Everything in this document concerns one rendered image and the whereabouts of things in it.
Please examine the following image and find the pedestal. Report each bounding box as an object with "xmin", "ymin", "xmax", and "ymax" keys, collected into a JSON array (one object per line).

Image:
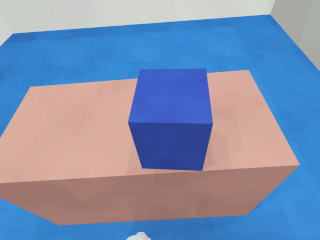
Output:
[{"xmin": 0, "ymin": 70, "xmax": 300, "ymax": 226}]

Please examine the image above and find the carton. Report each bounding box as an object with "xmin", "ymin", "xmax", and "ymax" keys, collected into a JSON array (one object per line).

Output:
[{"xmin": 128, "ymin": 68, "xmax": 213, "ymax": 171}]

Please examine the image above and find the robot left shin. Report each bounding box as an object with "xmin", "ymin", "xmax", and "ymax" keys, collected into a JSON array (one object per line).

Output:
[{"xmin": 136, "ymin": 232, "xmax": 147, "ymax": 236}]

